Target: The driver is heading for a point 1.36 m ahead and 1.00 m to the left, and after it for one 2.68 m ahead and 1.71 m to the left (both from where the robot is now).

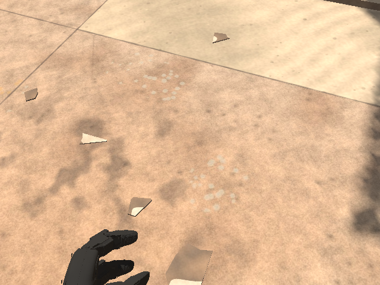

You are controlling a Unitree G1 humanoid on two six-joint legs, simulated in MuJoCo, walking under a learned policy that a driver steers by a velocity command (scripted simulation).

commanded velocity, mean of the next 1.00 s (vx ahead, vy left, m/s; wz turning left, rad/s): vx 0.41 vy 0.00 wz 0.95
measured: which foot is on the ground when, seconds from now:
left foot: up 0.00-0.52, down 0.54-0.92, up 0.94-1.00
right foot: down 0.00-0.52, up 0.54-0.90, down 0.92-1.00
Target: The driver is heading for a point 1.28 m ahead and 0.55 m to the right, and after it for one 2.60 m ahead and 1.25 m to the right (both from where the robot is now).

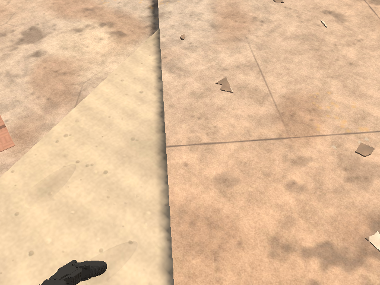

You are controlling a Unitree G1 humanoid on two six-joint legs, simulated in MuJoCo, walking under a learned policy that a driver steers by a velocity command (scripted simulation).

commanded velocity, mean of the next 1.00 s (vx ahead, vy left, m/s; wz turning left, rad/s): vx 0.98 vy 0.00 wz -0.61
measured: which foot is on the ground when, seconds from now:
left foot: up 0.00-0.36, down 0.38-0.74, up 0.76-1.00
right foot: down 0.00-0.38, up 0.40-0.72, down 0.74-1.00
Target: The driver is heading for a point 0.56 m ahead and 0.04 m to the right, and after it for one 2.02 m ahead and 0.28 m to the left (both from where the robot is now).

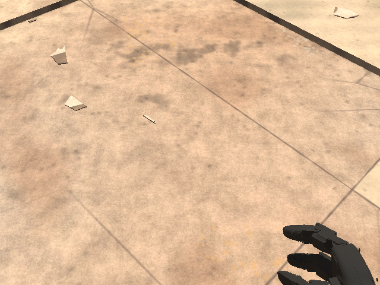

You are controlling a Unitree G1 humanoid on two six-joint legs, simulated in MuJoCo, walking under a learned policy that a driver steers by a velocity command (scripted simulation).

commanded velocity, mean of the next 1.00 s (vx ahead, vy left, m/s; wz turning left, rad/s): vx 1.00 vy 0.00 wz -0.16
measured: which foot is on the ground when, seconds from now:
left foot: up 0.00-0.08, down 0.10-0.54, up 0.56-0.96, down 0.98-1.00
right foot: down 0.00-0.10, up 0.12-0.52, down 0.54-0.98, up 1.00-1.00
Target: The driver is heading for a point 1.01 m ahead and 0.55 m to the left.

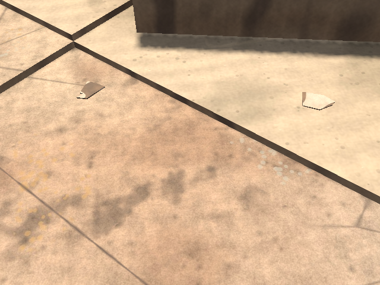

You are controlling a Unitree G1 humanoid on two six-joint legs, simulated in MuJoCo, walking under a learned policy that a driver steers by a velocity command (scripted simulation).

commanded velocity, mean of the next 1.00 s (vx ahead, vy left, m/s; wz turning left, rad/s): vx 1.00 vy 0.00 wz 0.96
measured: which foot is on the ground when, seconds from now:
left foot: down 0.00-0.40, up 0.42-0.84, down 0.86-1.00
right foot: up 0.00-0.38, down 0.40-0.86, up 0.88-1.00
